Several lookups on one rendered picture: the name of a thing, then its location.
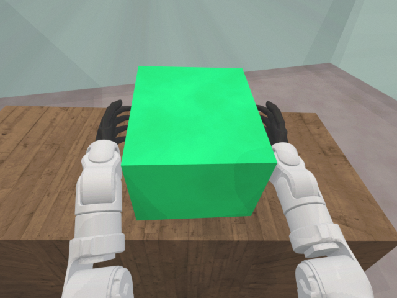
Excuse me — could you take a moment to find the robot right upper arm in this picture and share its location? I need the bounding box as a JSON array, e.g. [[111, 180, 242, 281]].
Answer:
[[295, 255, 373, 298]]

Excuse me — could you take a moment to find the carton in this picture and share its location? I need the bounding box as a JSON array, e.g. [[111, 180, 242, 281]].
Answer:
[[121, 66, 277, 220]]

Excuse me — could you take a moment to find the pedestal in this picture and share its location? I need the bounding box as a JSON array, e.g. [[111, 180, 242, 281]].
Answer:
[[0, 106, 397, 298]]

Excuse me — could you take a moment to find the left robot hand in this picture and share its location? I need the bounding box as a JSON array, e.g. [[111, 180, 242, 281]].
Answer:
[[96, 99, 131, 144]]

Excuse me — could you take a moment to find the right robot forearm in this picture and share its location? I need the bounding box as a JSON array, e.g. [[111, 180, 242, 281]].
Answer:
[[269, 142, 374, 298]]

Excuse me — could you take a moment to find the left robot forearm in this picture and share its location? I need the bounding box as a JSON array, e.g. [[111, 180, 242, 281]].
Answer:
[[61, 140, 125, 298]]

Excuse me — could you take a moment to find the right robot hand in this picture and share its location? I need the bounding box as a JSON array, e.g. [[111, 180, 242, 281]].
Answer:
[[256, 101, 288, 146]]

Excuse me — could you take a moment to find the robot left upper arm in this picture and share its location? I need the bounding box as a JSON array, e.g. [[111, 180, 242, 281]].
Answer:
[[63, 266, 134, 298]]

